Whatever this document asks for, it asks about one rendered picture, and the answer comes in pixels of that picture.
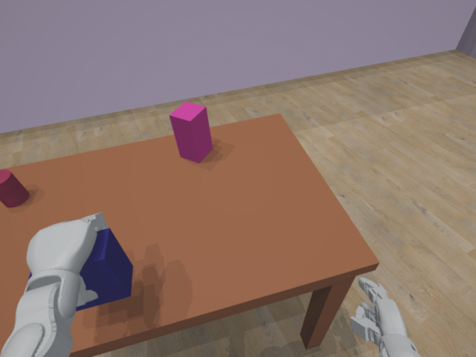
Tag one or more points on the robot left hand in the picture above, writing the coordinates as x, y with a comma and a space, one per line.
66, 245

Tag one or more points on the robot right forearm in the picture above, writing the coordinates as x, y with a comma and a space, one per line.
396, 345

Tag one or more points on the table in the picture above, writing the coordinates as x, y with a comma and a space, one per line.
252, 224

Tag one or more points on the robot left forearm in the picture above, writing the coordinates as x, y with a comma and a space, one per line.
44, 315

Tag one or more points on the sponge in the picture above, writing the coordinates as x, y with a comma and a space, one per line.
107, 271

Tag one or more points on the robot right hand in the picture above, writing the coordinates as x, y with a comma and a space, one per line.
384, 319

